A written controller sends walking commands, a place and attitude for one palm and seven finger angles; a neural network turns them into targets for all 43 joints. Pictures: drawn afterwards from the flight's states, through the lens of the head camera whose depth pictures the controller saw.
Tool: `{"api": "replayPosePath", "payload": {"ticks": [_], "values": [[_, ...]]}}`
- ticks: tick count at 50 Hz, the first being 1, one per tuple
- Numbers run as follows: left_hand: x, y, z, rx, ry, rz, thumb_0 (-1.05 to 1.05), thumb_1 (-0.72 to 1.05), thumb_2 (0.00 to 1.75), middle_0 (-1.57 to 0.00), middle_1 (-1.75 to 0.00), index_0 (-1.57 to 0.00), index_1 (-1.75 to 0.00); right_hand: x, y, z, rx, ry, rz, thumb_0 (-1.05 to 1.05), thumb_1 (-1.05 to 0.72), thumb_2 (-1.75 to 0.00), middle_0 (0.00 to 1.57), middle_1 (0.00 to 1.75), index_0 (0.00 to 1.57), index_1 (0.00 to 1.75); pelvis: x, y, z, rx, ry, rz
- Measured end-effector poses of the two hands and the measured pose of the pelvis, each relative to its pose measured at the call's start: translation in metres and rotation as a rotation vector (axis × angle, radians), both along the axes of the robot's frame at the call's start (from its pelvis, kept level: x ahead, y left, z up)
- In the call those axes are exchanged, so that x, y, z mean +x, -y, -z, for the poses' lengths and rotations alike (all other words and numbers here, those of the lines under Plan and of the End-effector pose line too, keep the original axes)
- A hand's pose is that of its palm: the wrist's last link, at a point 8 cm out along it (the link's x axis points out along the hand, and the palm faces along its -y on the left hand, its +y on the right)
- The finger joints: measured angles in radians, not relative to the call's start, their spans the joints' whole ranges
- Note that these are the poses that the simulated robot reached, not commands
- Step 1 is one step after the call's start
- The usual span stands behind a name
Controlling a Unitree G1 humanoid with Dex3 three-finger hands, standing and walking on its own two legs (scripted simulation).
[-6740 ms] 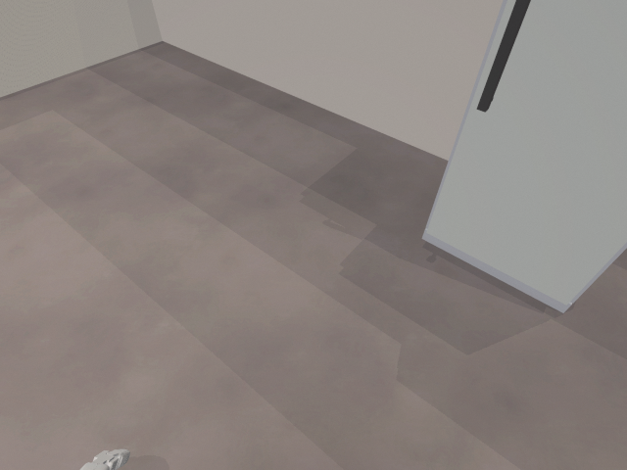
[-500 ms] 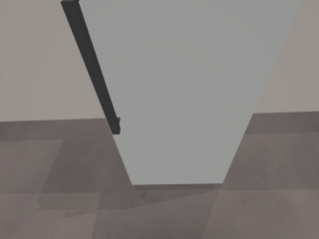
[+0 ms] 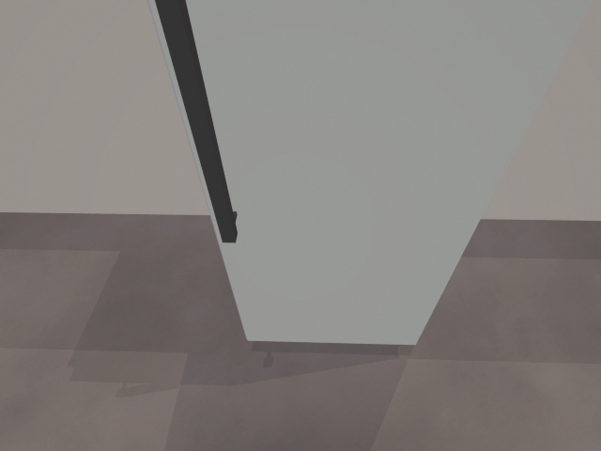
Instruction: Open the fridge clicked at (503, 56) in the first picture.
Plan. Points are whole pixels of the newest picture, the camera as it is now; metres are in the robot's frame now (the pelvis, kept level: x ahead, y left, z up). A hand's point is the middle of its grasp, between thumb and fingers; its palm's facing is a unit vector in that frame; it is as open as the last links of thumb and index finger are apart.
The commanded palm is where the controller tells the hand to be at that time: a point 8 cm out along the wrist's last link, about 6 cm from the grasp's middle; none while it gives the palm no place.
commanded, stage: look again from close up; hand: left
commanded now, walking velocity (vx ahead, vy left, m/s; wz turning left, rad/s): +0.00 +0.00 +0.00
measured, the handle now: (210, 139) +0.53 +0.18 +0.14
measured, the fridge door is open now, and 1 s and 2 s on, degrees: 0 0 0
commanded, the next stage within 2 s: shuffle to correct the standing spot in 0.40 s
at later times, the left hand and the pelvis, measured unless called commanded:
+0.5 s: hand out of the picture +0.02 +0.20 -0.17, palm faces +0.02 -0.97 -0.23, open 7.4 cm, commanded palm none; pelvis +0.00 +0.01 +0.00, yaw +0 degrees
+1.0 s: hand out of the picture +0.09 +0.19 -0.18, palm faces +0.03 -0.98 -0.22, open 7.4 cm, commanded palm none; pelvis +0.08 +0.01 -0.01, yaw +1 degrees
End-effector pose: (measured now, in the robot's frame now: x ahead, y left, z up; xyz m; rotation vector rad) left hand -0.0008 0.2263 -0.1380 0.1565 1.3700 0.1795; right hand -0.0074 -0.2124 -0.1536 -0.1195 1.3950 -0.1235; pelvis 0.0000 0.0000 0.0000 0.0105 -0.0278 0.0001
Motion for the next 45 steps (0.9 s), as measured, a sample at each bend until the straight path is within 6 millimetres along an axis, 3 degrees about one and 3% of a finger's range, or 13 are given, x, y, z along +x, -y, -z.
{"api": "replayPosePath", "payload": {"ticks": [16,29,41,45], "values": [[0.01,-0.019,-0.001,0.012,0.024,0.02,0.0,0.9,0.9,-0.2,-0.3,-0.2,-0.29,-0.015,-0.008,-0.004,-0.009,-0.029,0.007,0.0,-0.91,-0.9,0.19,0.3,0.19,0.3,-0.006,-0.011,-0.001,0.001,-0.008,0.001],[0.017,-0.026,0.0,0.014,0.021,0.025,0.0,0.9,0.9,-0.2,-0.3,-0.2,-0.29,-0.001,-0.005,-0.005,-0.028,-0.011,-0.005,0.0,-0.91,-0.9,0.19,0.3,0.19,0.3,-0.001,-0.015,0.0,0.001,-0.014,0.003],[0.01,-0.02,0.023,-0.057,-0.079,-0.027,0.0,0.9,0.9,-0.2,-0.3,-0.2,-0.29,0.015,-0.028,0.002,-0.016,-0.053,0.013,0.0,-0.91,-0.9,0.19,0.3,0.19,0.3,0.041,-0.026,0.014,-0.009,-0.032,0.005],[0.03,-0.017,0.023,-0.052,-0.119,0.001,0.0,0.91,0.9,-0.2,-0.3,-0.2,-0.29,0.015,-0.035,0.003,-0.009,-0.074,0.054,0.0,-0.91,-0.9,0.19,0.3,0.19,0.3,0.059,-0.023,0.015,-0.004,-0.034,0.015]]}}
